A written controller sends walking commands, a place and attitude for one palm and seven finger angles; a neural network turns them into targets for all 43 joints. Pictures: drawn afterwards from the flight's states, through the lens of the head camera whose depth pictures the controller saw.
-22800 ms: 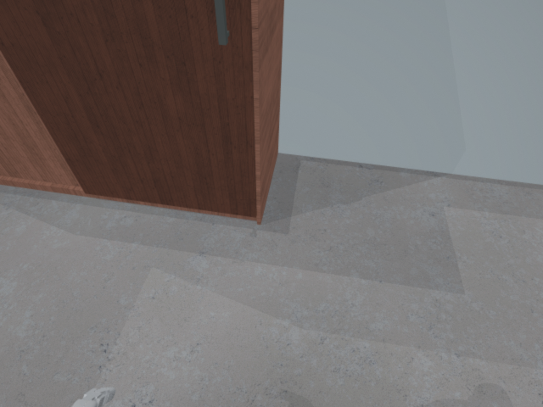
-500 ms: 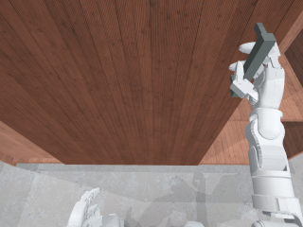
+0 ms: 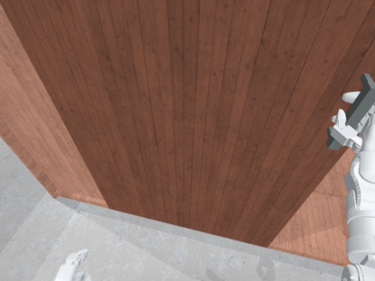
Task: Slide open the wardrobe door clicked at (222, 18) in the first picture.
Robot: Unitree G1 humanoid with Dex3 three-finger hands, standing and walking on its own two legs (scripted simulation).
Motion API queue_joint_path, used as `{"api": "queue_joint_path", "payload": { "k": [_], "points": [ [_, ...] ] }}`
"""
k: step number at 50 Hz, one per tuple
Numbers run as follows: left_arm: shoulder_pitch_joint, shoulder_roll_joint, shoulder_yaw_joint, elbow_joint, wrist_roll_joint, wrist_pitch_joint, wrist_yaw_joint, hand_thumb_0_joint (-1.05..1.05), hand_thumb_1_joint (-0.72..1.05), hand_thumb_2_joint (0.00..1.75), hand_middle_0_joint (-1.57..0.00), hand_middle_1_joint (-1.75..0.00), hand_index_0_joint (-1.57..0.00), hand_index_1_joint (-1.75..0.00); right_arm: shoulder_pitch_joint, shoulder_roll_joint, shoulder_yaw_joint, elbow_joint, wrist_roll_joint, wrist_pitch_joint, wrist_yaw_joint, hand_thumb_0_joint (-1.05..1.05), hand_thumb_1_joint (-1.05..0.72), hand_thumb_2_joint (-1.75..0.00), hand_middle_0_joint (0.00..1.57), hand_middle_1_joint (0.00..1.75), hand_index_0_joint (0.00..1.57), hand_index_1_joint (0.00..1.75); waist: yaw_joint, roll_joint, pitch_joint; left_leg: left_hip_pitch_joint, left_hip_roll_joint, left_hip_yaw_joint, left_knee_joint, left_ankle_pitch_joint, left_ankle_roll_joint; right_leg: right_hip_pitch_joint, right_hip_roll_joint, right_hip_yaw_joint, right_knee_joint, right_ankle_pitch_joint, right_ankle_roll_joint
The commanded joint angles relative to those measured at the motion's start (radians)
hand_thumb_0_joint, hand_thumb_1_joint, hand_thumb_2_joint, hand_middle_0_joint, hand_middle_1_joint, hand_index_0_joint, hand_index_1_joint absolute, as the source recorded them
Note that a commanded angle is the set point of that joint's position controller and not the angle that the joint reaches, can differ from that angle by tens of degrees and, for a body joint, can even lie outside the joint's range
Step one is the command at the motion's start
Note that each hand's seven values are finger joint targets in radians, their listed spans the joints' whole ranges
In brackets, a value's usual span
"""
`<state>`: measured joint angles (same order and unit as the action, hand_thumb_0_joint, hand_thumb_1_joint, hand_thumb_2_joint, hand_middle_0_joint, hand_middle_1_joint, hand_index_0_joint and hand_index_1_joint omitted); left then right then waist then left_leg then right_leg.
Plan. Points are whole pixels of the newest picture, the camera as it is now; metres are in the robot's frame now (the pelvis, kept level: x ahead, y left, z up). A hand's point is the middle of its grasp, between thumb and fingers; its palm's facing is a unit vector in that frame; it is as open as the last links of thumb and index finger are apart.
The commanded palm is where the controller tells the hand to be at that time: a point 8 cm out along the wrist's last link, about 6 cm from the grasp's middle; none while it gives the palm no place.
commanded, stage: stop walking and hold the door there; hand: right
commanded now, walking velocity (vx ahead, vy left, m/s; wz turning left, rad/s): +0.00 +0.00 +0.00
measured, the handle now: (348, 113) +0.44 -0.29 +0.17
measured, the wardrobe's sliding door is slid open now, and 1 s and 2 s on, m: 0.48 0.48 0.48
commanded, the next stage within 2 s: loosen the grip on the handle in 1.62 s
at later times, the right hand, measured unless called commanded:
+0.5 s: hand (338, 128) +0.39 -0.26 +0.17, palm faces +0.42 +0.88 -0.21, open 5.7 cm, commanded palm +0.36 -0.30 +0.14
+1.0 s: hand (340, 130) +0.39 -0.27 +0.16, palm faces +0.24 +0.96 -0.14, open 5.5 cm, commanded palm +0.36 -0.30 +0.14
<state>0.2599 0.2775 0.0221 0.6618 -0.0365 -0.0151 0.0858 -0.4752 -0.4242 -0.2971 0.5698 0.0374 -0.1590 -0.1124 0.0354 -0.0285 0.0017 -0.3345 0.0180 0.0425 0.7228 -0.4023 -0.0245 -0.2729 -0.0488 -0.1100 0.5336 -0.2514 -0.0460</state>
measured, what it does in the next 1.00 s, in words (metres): steps on the spot: left foot, then right foot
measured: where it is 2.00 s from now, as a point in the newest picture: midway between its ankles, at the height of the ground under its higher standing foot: outside the picture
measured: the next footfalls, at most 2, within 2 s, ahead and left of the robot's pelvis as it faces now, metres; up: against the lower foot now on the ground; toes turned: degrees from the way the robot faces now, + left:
left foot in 0.08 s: +0.03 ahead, +0.14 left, +0.00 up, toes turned +4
right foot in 0.88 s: +0.02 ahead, -0.17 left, +0.00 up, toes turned -6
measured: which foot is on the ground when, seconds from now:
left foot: up 0.00-0.06, down 0.08-0.88, up 0.90-1.00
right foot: down 0.00-0.68, up 0.70-0.86, down 0.88-1.00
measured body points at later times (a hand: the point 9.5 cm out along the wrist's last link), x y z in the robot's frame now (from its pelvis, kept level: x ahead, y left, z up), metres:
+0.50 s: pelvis -0.04 +0.01 +0.00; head -0.03 +0.02 +0.45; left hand +0.03 +0.30 -0.12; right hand +0.37 -0.31 +0.18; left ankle -0.01 +0.14 -0.74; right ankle +0.02 -0.09 -0.74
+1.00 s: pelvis -0.06 -0.07 -0.01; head -0.02 -0.07 +0.44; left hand +0.06 +0.19 -0.12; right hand +0.37 -0.32 +0.17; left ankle -0.05 +0.08 -0.70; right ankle -0.02 -0.16 -0.74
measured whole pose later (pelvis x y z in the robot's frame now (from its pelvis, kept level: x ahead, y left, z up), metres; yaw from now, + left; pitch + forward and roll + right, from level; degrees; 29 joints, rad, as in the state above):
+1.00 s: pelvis -0.06 -0.07 -0.01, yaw -1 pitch +0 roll +0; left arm 0.21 0.25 0.00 0.72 -0.04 -0.02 0.10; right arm -0.77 -0.35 -0.19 0.78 0.06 -0.20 -0.08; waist 0.01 -0.01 0.09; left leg -0.43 0.07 0.02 0.92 -0.46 -0.05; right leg -0.33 -0.02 -0.09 0.57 -0.24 -0.04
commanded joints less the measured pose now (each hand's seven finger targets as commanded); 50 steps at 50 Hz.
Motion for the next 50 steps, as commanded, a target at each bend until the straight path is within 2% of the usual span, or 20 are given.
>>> {"api": "queue_joint_path", "payload": {
  "k": [1, 4, 5, 7, 15, 19, 26, 28, 32, 36, 37, 41, 42, 43, 44, 45, 46, 47, 48, 50],
  "points": [
    [-0.051, 0.154, 0.022, -0.099, 0.004, -0.046, 0.007, 0.0, 0.9, 0.9, -0.2, -0.3, -0.2, -0.3, -0.313, -0.251, -0.038, -0.132, -0.017, -0.042, 0.008, 0.0, -0.9, -0.9, 0.45, 1.4, 0.45, 1.4, -0.029, -0.176, -0.202, 0.12, 0.006, 0.019, -0.262, 0.121, 0.009, 0.137, -0.199, 0.168, -0.091, 0.408, -0.041],
    [-0.03, 0.147, 0.022, -0.094, 0.008, -0.04, 0.018, 0.0, 0.9, 0.9, -0.2, -0.3, -0.2, -0.3, -0.308, -0.341, -0.1, -0.058, -0.031, -0.045, 0.002, 0.0, -0.9, -0.9, 0.45, 1.4, 0.45, 1.4, -0.004, 0.012, -0.234, 0.269, 0.176, -0.154, -0.305, 0.534, 0.072, -0.019, -0.095, 0.065, -0.009, 0.169, 0.043],
    [-0.014, 0.153, 0.028, -0.077, 0.004, -0.039, 0.022, 0.0, 0.9, 0.9, -0.2, -0.3, -0.2, -0.3, -0.245, -0.353, -0.119, 0.031, -0.032, -0.038, 0.001, 0.0, -0.9, -0.9, 0.45, 1.4, 0.45, 1.4, 0.0, 0.024, -0.225, 0.262, 0.187, -0.139, -0.299, 0.566, 0.073, -0.034, -0.065, 0.053, -0.018, 0.101, 0.055],
    [-0.025, 0.145, 0.027, -0.078, -0.01, -0.03, 0.025, 0.0, 0.9, 0.9, -0.2, -0.3, -0.2, -0.3, -0.316, -0.35, -0.105, 0.021, -0.018, -0.032, 0.002, 0.0, -0.9, -0.9, 0.45, 1.4, 0.45, 1.4, -0.014, 0.18, -0.235, 0.209, 0.203, -0.187, -0.329, 0.461, 0.087, -0.004, -0.051, 0.076, 0.014, 0.039, 0.054],
    [-0.012, 0.172, 0.024, -0.042, -0.008, -0.032, 0.044, 0.0, 0.9, 0.9, -0.2, -0.3, -0.2, -0.3, -0.402, -0.354, -0.087, 0.16, -0.02, -0.057, 0.008, 0.0, -0.9, -0.9, 0.45, 1.4, 0.45, 1.4, -0.021, 0.005, -0.176, 0.093, 0.06, -0.06, -0.28, 0.161, 0.021, 0.05, -0.161, 0.177, -0.173, 0.05, -0.008],
    [-0.004, 0.164, 0.02, -0.046, -0.008, -0.04, 0.043, 0.0, 0.9, 0.9, -0.2, -0.3, -0.2, -0.3, -0.439, -0.307, -0.04, 0.18, -0.023, -0.064, 0.012, 0.0, -0.9, -0.9, 0.45, 1.4, 0.45, 1.4, -0.018, -0.038, -0.169, 0.077, 0.064, -0.074, -0.289, 0.138, 0.028, 0.039, -0.148, 0.144, -0.169, -0.017, 0.004],
    [0.023, 0.18, 0.029, -0.032, -0.01, -0.04, 0.044, 0.0, 0.9, 0.9, -0.2, -0.3, -0.2, -0.3, -0.445, -0.392, -0.096, 0.246, -0.025, -0.066, 0.012, 0.0, -0.9, -0.9, 0.45, 1.4, 0.45, 1.4, -0.016, 0.042, -0.189, 0.064, 0.11, -0.134, -0.347, 0.18, 0.042, 0.06, -0.104, 0.098, -0.091, 0.049, 0.023],
    [0.013, 0.172, 0.025, -0.039, -0.011, -0.045, 0.043, 0.0, 0.9, 0.9, -0.2, -0.3, -0.2, -0.3, -0.469, -0.352, -0.063, 0.235, -0.026, -0.072, 0.02, 0.0, -0.9, -0.9, 0.45, 1.4, 0.45, 1.4, -0.011, 0.02, -0.184, 0.044, 0.104, -0.128, -0.342, 0.18, 0.039, 0.077, -0.108, 0.101, -0.092, 0.061, 0.024],
    [0.016, 0.176, 0.037, -0.042, -0.012, -0.029, 0.036, 0.0, 0.9, 0.9, -0.2, -0.3, -0.2, -0.3, -0.483, -0.376, -0.067, 0.245, -0.03, -0.071, 0.015, 0.0, -0.9, -0.9, 0.45, 1.4, 0.45, 1.4, -0.019, 0.089, -0.18, 0.088, 0.238, -0.217, -0.371, 0.263, 0.073, 0.009, -0.059, 0.076, 0.018, 0.057, 0.04],
    [-0.003, 0.175, 0.045, -0.04, -0.011, -0.018, 0.027, 0.0, 0.9, 0.9, -0.2, -0.3, -0.2, -0.3, -0.501, -0.393, -0.089, 0.26, -0.033, -0.059, 0.016, 0.0, -0.9, -0.9, 0.45, 1.4, 0.45, 1.4, -0.052, 0.22, -0.17, 0.205, 0.418, -0.316, -0.38, 0.494, 0.167, -0.162, 0.0, 0.138, 0.237, -0.184, 0.065],
    [-0.01, 0.166, 0.041, -0.041, -0.01, -0.024, 0.025, 0.0, 0.9, 0.9, -0.2, -0.3, -0.2, -0.3, -0.534, -0.327, -0.036, 0.227, -0.032, -0.055, 0.023, 0.0, -0.9, -0.9, 0.45, 1.4, 0.45, 1.4, -0.047, 0.252, -0.172, 0.216, 0.442, -0.292, -0.351, 0.562, 0.178, -0.174, -0.007, 0.161, 0.264, -0.216, 0.065],
    [-0.026, 0.15, 0.033, -0.012, 0.008, -0.021, 0.029, 0.0, 0.9, 0.9, -0.2, -0.3, -0.2, -0.3, -0.576, -0.286, -0.02, 0.185, -0.028, -0.059, 0.031, 0.0, -0.9, -0.9, 0.45, 1.4, 0.45, 1.4, -0.019, 0.228, -0.187, 0.132, 0.371, -0.105, -0.249, 0.552, 0.088, 0.007, 0.013, 0.08, 0.025, -0.044, 0.081],
    [-0.026, 0.141, 0.035, -0.011, 0.007, -0.017, 0.032, 0.0, 0.9, 0.9, -0.2, -0.3, -0.2, -0.3, -0.593, -0.245, 0.004, 0.16, -0.022, -0.066, 0.035, 0.0, -0.9, -0.9, 0.45, 1.4, 0.45, 1.4, -0.011, 0.209, -0.191, 0.076, 0.305, -0.057, -0.199, 0.477, 0.056, 0.092, 0.011, 0.053, -0.06, 0.087, 0.076],
    [-0.037, 0.156, 0.043, -0.019, 0.007, -0.019, 0.035, 0.0, 0.9, 0.9, -0.2, -0.3, -0.2, -0.3, -0.616, -0.195, 0.032, 0.122, -0.017, -0.08, 0.042, 0.0, -0.9, -0.9, 0.45, 1.4, 0.45, 1.4, -0.018, 0.076, -0.189, 0.018, 0.196, 0.003, -0.104, 0.367, 0.017, 0.123, -0.075, 0.12, -0.109, 0.216, 0.042],
    [-0.038, 0.167, 0.044, -0.044, 0.002, -0.019, 0.031, 0.0, 0.9, 0.9, -0.2, -0.3, -0.2, -0.3, -0.661, -0.11, 0.097, 0.063, -0.009, -0.101, 0.053, 0.0, -0.9, -0.9, 0.45, 1.4, 0.45, 1.4, -0.021, -0.108, -0.219, -0.025, 0.071, 0.061, 0.018, 0.177, -0.026, 0.138, -0.195, 0.259, -0.115, 0.385, -0.023],
    [-0.036, 0.129, 0.028, -0.055, 0.0, -0.02, 0.023, 0.0, 0.9, 0.9, -0.2, -0.3, -0.2, -0.3, -0.666, -0.042, 0.157, 0.038, 0.002, -0.11, 0.07, 0.0, -0.9, -0.9, 0.45, 1.4, 0.45, 1.4, -0.003, -0.176, -0.233, -0.1, 0.023, 0.039, 0.191, -0.116, -0.027, 0.159, -0.278, 0.362, -0.196, 0.378, -0.088],
    [-0.036, 0.118, 0.018, -0.066, 0.003, -0.029, 0.019, 0.0, 0.9, 0.9, -0.2, -0.3, -0.2, -0.3, -0.678, -0.033, 0.151, 0.004, 0.001, -0.109, 0.065, 0.0, -0.9, -0.9, 0.45, 1.4, 0.45, 1.4, -0.004, -0.133, -0.238, -0.141, 0.027, -0.011, 0.292, -0.16, -0.015, 0.164, -0.319, 0.444, -0.209, 0.344, -0.13],
    [-0.028, 0.125, 0.021, -0.051, 0.002, -0.039, 0.019, 0.0, 0.9, 0.9, -0.2, -0.3, -0.2, -0.3, -0.698, -0.035, 0.158, -0.01, 0.002, -0.105, 0.059, 0.0, -0.9, -0.9, 0.45, 1.4, 0.45, 1.4, -0.002, -0.064, -0.244, -0.174, 0.039, -0.038, 0.306, -0.123, -0.007, 0.207, -0.327, 0.435, -0.176, 0.402, -0.142],
    [-0.013, 0.139, 0.028, -0.025, 0.002, -0.044, 0.022, 0.0, 0.9, 0.9, -0.2, -0.3, -0.2, -0.3, -0.692, -0.11, 0.101, 0.012, -0.003, -0.096, 0.049, 0.0, -0.9, -0.9, 0.45, 1.4, 0.45, 1.4, -0.006, -0.031, -0.256, -0.189, 0.039, -0.044, 0.29, -0.084, -0.012, 0.261, -0.313, 0.388, -0.147, 0.487, -0.143],
    [-0.008, 0.133, 0.017, -0.024, 0.004, -0.054, 0.016, 0.0, 0.9, 0.9, -0.2, -0.3, -0.2, -0.3, -0.718, -0.109, 0.118, -0.015, -0.008, -0.086, 0.055, 0.0, -0.9, -0.9, 0.45, 1.4, 0.45, 1.4, -0.008, -0.042, -0.283, -0.158, 0.032, -0.032, 0.191, -0.048, -0.009, 0.304, -0.276, 0.304, -0.104, 0.602, -0.123]
  ]
}}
